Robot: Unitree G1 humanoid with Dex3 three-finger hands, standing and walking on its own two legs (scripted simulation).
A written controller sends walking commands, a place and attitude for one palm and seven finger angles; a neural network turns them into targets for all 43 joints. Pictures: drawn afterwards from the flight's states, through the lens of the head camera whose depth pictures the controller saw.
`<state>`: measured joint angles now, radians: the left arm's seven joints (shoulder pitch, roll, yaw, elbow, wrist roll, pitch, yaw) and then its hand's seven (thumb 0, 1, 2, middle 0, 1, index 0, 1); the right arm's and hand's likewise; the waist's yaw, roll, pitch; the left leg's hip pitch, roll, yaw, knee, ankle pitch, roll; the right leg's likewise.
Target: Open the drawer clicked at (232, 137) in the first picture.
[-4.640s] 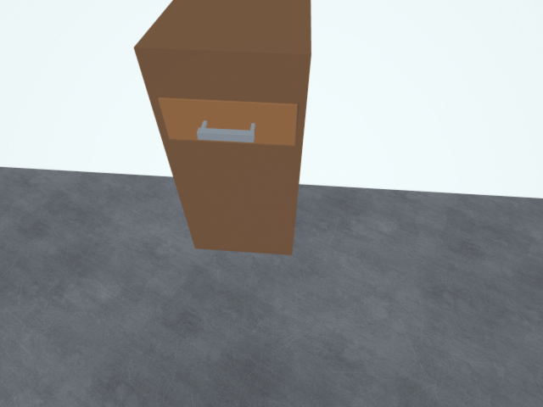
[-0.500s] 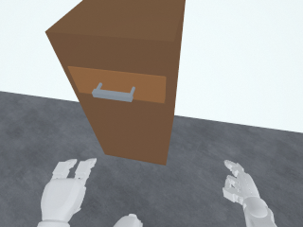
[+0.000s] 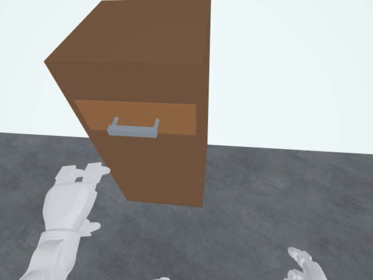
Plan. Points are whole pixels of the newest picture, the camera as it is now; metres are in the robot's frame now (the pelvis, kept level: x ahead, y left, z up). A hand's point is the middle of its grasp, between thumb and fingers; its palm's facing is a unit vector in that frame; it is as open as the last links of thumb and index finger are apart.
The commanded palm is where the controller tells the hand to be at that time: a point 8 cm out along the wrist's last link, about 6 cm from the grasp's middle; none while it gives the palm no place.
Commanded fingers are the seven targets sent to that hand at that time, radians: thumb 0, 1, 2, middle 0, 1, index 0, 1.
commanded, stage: raise the hand with hooked fingers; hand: left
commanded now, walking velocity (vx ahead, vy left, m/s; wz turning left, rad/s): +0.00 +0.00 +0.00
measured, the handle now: (134, 126) +0.56 +0.23 -0.05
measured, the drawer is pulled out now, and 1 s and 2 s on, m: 0.00 0.00 0.00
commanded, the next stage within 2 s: move the hooked fingers above the handle in 0.90 s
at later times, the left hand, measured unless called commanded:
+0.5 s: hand (72, 170) +0.30 +0.26 +0.10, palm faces +0.04 -0.08 -1.00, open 13.8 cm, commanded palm +0.28 +0.26 +0.16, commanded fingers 0.00 -0.50 0.30 -0.30 -1.20 -0.30 -1.20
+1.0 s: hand (77, 167) +0.30 +0.25 +0.10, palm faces +0.06 -0.08 -0.99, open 13.8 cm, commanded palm +0.28 +0.25 +0.16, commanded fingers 0.00 -0.50 0.30 -0.30 -1.20 -0.30 -1.20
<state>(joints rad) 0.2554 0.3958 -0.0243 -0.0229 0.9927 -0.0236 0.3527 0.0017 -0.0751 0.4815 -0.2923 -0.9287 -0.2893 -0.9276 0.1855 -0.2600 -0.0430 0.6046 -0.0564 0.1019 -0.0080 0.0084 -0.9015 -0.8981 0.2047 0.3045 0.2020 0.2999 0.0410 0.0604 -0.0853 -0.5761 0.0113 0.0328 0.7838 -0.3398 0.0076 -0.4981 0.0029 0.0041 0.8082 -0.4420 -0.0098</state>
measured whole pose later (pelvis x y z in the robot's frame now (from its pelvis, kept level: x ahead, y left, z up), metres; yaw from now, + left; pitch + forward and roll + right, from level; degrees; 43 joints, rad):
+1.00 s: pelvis +0.00 +0.01 +0.02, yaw +1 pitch +3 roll +0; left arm -0.07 0.48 -0.04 0.10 0.93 -0.02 0.13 0.00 -0.49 0.30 -0.32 -1.21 -0.32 -1.20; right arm 0.16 -0.25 -0.02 0.63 0.00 0.13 -0.02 0.01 -0.90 -0.90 0.20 0.30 0.20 0.30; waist 0.06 0.07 -0.03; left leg -0.39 0.00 0.03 0.56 -0.23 0.02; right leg -0.31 -0.01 0.00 0.58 -0.33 0.00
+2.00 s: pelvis +0.01 +0.01 +0.00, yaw -1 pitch +14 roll -1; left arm -0.59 0.47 -0.04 0.82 1.06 -0.11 0.25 0.00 -0.49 0.30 -0.32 -1.21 -0.32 -1.20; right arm 0.29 -0.24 -0.06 0.66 0.00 0.17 -0.02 0.00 -0.90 -0.90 0.21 0.30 0.20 0.30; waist -0.05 0.04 -0.13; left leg -0.69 0.02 0.03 0.77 -0.33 0.02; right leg -0.60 0.01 0.01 0.76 -0.41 0.00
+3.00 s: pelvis +0.00 +0.03 -0.02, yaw -2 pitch +22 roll -3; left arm -0.86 0.51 -0.03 1.09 1.11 -0.08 0.31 0.00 -0.49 0.30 -0.32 -1.21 -0.32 -1.20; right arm 0.37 -0.24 -0.05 0.70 -0.03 0.15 -0.01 0.00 -0.90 -0.90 0.21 0.30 0.20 0.30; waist -0.15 0.05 -0.16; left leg -0.93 0.03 0.02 0.92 -0.37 0.04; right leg -0.81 0.03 0.00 0.86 -0.43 0.02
